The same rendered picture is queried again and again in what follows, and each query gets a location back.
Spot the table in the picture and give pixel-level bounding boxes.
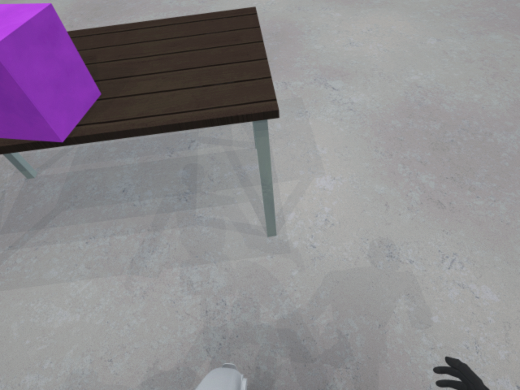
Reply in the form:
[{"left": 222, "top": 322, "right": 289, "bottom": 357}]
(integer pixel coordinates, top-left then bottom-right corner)
[{"left": 0, "top": 7, "right": 280, "bottom": 237}]

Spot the right robot hand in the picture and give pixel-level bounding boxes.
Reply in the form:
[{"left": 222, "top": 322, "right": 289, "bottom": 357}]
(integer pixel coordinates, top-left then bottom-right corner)
[{"left": 433, "top": 357, "right": 489, "bottom": 390}]

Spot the left robot shin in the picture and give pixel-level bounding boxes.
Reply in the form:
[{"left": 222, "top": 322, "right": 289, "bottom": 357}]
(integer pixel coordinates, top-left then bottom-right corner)
[{"left": 222, "top": 363, "right": 238, "bottom": 371}]

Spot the carton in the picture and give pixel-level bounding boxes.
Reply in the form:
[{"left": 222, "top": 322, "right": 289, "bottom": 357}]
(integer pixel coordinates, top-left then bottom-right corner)
[{"left": 0, "top": 3, "right": 101, "bottom": 142}]

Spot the robot left thigh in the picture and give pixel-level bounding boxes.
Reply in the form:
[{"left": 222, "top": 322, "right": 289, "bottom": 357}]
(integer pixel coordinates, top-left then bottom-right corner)
[{"left": 195, "top": 367, "right": 247, "bottom": 390}]

